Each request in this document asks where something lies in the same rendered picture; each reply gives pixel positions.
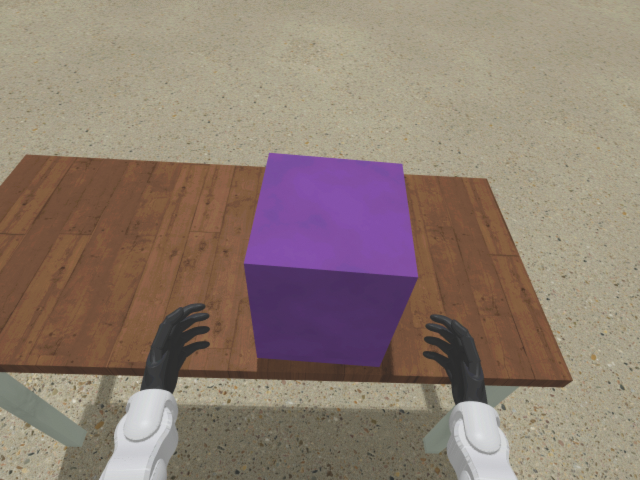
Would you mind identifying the right robot forearm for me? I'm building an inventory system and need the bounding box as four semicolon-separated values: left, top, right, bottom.
447;401;518;480

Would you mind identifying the carton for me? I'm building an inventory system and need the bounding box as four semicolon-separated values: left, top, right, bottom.
244;153;418;367

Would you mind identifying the table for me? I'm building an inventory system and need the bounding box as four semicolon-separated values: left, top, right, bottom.
0;154;573;454

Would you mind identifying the left robot forearm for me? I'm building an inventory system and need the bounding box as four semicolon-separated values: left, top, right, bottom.
99;389;178;480

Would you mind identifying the robot right hand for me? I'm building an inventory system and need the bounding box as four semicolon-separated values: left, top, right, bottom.
423;314;488;405

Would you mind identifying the robot left hand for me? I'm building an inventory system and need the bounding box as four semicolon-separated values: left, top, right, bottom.
140;303;210;394

